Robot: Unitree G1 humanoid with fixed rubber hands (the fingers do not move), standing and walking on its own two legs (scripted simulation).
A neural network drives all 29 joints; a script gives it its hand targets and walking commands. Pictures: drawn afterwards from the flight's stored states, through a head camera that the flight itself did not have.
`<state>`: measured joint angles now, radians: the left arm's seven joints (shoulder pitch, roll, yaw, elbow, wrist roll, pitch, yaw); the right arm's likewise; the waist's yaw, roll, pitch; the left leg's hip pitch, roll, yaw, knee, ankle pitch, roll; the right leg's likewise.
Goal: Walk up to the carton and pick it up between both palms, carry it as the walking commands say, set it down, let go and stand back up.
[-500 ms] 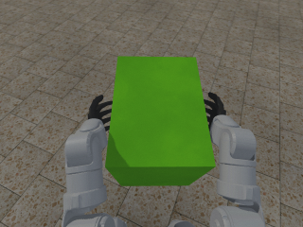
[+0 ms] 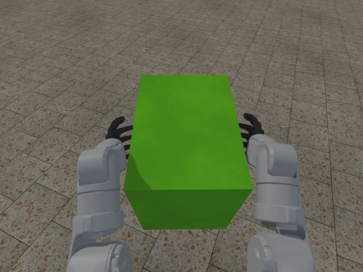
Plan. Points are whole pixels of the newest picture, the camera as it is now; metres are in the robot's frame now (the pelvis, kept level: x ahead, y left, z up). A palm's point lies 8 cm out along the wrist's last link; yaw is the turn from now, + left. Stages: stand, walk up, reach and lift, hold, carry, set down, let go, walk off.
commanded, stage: carry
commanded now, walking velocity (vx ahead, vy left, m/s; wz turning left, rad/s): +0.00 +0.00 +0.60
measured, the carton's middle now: (184, 154) +0.37 -0.01 +0.06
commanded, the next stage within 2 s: none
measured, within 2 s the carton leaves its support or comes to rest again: neither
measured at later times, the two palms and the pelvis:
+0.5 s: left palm (78, 167) +0.32 +0.22 +0.09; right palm (208, 144) +0.37 -0.07 +0.09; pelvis +0.00 +0.02 -0.01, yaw +11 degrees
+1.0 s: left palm (27, 207) +0.23 +0.30 +0.08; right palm (165, 147) +0.37 +0.04 +0.09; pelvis +0.00 +0.02 -0.01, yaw +28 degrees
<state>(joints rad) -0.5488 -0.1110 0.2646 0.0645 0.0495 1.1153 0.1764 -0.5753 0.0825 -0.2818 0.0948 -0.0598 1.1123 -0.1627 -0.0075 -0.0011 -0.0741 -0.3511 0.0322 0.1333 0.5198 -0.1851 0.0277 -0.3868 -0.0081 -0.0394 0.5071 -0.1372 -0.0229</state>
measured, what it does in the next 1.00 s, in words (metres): steps on the spot, turning left: right foot, then left foot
